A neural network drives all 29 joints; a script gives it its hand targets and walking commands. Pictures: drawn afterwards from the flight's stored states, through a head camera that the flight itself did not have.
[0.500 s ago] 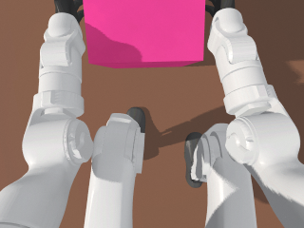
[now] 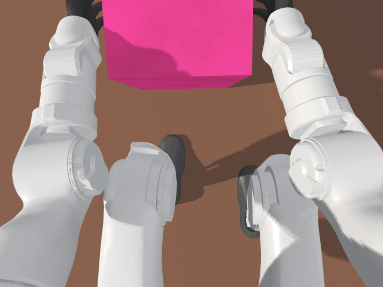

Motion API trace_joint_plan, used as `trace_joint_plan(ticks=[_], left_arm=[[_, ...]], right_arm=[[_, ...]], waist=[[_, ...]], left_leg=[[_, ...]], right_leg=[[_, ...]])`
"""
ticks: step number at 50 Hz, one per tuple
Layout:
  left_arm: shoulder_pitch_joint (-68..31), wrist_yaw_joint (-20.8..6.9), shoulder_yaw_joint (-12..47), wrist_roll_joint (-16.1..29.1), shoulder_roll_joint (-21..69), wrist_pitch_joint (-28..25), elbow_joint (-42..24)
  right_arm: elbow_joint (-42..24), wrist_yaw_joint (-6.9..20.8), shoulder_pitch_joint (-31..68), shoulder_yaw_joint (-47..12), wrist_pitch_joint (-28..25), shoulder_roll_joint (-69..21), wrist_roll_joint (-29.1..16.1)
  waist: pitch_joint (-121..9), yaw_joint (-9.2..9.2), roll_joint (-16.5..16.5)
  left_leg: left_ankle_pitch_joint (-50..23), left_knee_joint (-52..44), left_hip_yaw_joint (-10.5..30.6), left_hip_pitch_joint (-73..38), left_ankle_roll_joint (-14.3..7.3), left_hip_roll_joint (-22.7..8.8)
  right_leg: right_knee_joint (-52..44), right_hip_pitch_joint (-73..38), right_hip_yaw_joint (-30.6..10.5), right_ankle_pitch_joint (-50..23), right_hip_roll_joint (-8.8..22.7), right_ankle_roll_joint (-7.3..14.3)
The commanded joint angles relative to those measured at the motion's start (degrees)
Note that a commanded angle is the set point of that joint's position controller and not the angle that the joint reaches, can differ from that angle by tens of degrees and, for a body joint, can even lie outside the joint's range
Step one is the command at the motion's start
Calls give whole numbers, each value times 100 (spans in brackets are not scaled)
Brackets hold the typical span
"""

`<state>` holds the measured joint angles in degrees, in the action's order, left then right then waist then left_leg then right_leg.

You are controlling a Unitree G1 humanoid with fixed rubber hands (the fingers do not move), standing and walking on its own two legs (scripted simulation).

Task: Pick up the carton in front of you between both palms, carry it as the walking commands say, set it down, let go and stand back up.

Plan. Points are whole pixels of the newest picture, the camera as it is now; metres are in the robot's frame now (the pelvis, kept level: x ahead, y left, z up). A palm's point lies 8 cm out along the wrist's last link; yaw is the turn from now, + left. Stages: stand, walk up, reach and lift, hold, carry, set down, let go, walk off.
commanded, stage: set down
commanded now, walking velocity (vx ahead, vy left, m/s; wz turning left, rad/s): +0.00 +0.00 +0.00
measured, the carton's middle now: (181, 30) +0.52 +0.12 -0.24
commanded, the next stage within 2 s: let go in 1.90 s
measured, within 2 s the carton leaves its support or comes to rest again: rests again in 0.18 s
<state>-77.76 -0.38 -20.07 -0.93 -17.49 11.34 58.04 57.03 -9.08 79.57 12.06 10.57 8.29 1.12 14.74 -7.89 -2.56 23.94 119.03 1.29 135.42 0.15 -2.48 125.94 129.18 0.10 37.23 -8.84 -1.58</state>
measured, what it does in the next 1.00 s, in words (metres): stands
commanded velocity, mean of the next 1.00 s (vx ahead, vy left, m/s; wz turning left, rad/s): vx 0.00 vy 0.00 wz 0.00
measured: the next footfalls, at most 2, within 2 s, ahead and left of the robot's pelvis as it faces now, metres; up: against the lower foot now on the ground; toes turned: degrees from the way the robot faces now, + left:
none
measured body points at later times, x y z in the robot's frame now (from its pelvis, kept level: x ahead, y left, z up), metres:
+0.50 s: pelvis +0.00 +0.00 +0.00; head +0.36 +0.03 +0.25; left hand +0.51 +0.28 -0.18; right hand +0.56 -0.03 -0.18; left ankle +0.15 +0.13 -0.34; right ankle +0.09 -0.11 -0.34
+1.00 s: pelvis +0.00 +0.01 +0.00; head +0.36 +0.05 +0.26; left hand +0.50 +0.31 -0.16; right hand +0.58 -0.06 -0.16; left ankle +0.15 +0.13 -0.34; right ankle +0.09 -0.11 -0.34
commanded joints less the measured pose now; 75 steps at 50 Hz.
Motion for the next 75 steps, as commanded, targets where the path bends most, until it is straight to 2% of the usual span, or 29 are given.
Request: trace_joint_plan(ticks=[1, 9, 18, 26, 28, 29, 31, 32, 35, 39, 42, 45, 51, 56, 60, 64, 70, 75], left_arm=[[-2743, -1437, 1468, 481, 5007, -142, -503], [-2648, -1492, 1250, 285, 4588, -147, -142], [-2520, -1401, 1088, 180, 4098, -201, 99], [-2340, -1219, 766, 64, 3423, -317, 319], [-2105, -1017, 498, 40, 2566, -460, 469], [-1886, -834, 291, 31, 1795, -569, 576], [-1213, -218, -224, 75, -520, -870, 715], [-1173, 37, -224, 235, -1077, -989, 745], [-1458, 299, -30, 708, -1444, -1249, 821], [-1599, 307, 305, 1061, -1605, -1402, 573], [-1504, 279, 354, 1187, -1714, -1380, 331], [-1281, 278, 349, 1253, -1727, -1280, 21], [-955, 305, 435, 1228, -1522, -821, -981], [-673, 290, 390, 907, -1084, -490, -980], [-489, 252, 258, 649, -882, -526, -977], [-245, 229, 119, 514, -835, -549, -1048], [100, 166, -5, 463, -889, -448, -1510], [350, 79, -2, 515, -883, -291, -1967]], right_arm=[[-832, 1348, 3314, -1704, -310, -4653, -298], [-421, 1419, 2862, -1289, -233, -4276, 69], [-25, 1450, 2348, -888, -191, -3790, 433], [5, 1394, 2207, -669, -212, -3149, 640], [-20, 1210, 2076, -554, -285, -2313, 619], [-15, 1034, 1930, -455, -335, -1563, 586], [-19, 473, 1520, -220, -468, 723, 415], [-40, 268, 1556, -248, -532, 1283, 212], [-23, 172, 1917, -739, -614, 1355, -481], [-342, 290, 2102, -1353, -674, 1093, -1157], [-575, 287, 1988, -1433, -653, 1170, -1345], [-792, 200, 1755, -1242, -583, 1389, -1228], [-1515, -15, 1432, -776, -267, 1528, -872], [-1055, 38, 990, -333, -38, 1334, -594], [-762, 165, 759, -165, -145, 1188, -456], [-777, 229, 598, -142, -212, 1140, -387], [-1395, 253, 437, -188, -139, 1113, -345], [-1908, 283, 274, -165, 7, 1124, -296]], waist=[[-5876, -234, -689], [-4942, -98, -511], [-4321, 110, -387], [-4150, 129, -431], [-4238, 123, -424], [-4315, 116, -416], [-4536, 42, -316], [-4643, -11, -251], [-5062, -212, -386], [-5636, -520, -522], [-6166, -599, -453], [-6852, -510, -376], [-8076, -170, -68], [-6945, -27, 258], [-6649, -11, 355], [-6867, -58, 273], [-7671, -126, 48], [-8144, -86, -64]], left_leg=[[-1595, -311, -365, -3932, 10, 575], [-1180, -334, -267, -3471, -60, 552], [-909, -358, -114, -3319, -62, 542], [-708, -320, -130, -3343, 5, 497], [-715, -283, -173, -3460, 69, 427], [-722, -273, -184, -3552, 107, 370], [-760, -314, -214, -3833, 164, 229], [-811, -338, -223, -3906, 170, 193], [-1229, -250, -157, -4080, 73, 147], [-1908, -180, -52, -4477, -51, 96], [-2247, -204, -54, -4987, -67, 94], [-2387, -276, -127, -5600, -29, 132], [-2119, -704, -371, -6627, 42, 306], [-1224, -1335, -421, -5921, 118, 356], [-1319, -1659, -363, -5739, 136, 361], [-1518, -2005, -347, -5930, 149, 397], [-1982, -2532, -397, -6670, 144, 483], [-2385, -2989, -418, -7306, 132, 535]], right_leg=[[-1354, -1719, 226, -1197, -154, 102], [-1363, -1329, 167, -926, -128, 160], [-1305, -1040, 157, -744, -76, 221], [-1271, -1219, 123, -600, 4, 185], [-1271, -1388, 120, -591, 77, 113], [-1276, -1499, 115, -599, 138, 62], [-1314, -1767, 99, -670, 300, -66], [-1315, -1845, 77, -749, 344, -105], [-1152, -1986, 7, -1062, 422, -129], [-1049, -2098, -33, -1401, 498, -149], [-1063, -2175, 34, -1451, 488, -154], [-1143, -2331, 161, -1400, 429, -146], [-1612, -2648, 443, -1017, 231, -55], [-2173, -2164, 424, -385, 221, 38], [-2493, -1915, 384, -506, 217, 28], [-2833, -2061, 377, -641, 191, -6], [-3381, -2780, 401, -989, 136, -70], [-3860, -3386, 412, -1312, 126, -96]])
